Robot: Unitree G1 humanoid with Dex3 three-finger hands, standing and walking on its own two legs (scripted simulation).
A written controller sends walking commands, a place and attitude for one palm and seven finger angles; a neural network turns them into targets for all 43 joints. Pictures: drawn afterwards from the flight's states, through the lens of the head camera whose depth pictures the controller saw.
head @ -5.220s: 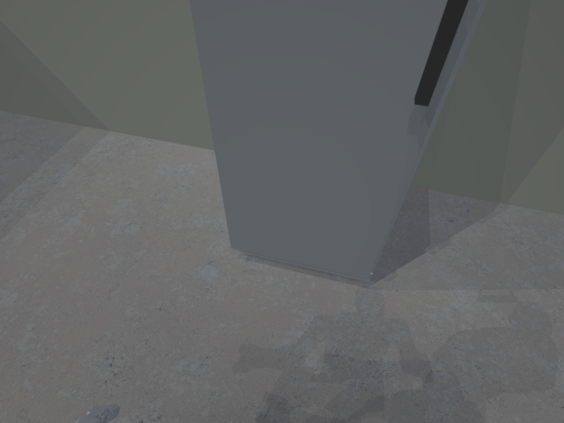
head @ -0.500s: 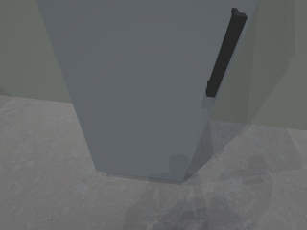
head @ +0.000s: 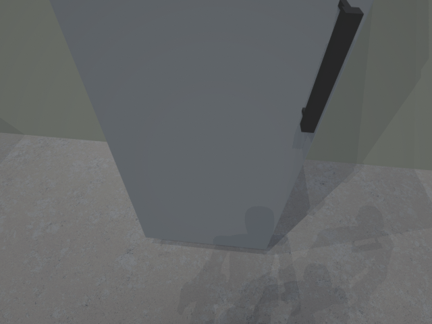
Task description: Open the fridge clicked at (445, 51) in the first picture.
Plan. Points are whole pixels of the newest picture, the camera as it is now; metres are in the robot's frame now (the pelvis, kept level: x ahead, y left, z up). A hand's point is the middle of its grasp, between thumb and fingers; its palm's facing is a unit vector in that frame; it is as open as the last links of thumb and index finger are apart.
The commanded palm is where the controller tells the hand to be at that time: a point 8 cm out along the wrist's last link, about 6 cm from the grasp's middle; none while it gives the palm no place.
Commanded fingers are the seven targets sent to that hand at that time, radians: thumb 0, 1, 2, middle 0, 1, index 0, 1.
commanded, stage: look again from close up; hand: right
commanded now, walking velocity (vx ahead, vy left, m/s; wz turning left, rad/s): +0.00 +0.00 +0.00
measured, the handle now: (323, 73) +0.52 -0.16 +0.22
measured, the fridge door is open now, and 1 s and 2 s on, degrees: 0 0 0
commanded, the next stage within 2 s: raise the hand to about handle height in 0.84 s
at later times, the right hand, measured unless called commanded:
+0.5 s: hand out of the picture +0.03 -0.20 -0.17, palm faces +0.02 +0.97 -0.23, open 7.4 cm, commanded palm none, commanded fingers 0.00 -0.90 -0.90 0.20 0.30 0.20 0.30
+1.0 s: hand out of the picture +0.06 -0.20 -0.15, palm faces +0.16 +0.96 -0.22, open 7.4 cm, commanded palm +0.10 -0.25 -0.06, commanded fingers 0.00 -0.81 -0.86 0.21 0.36 0.21 0.36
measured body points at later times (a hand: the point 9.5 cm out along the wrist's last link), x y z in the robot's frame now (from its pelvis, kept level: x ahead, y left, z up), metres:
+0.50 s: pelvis +0.00 +0.00 +0.00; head +0.02 +0.00 +0.45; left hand +0.03 +0.23 -0.16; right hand +0.03 -0.25 -0.15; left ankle +0.01 +0.11 -0.74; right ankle -0.02 -0.14 -0.74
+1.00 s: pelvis +0.00 -0.01 +0.00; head +0.02 +0.00 +0.45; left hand +0.03 +0.23 -0.15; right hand +0.05 -0.25 -0.13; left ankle +0.01 +0.11 -0.74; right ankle -0.02 -0.14 -0.74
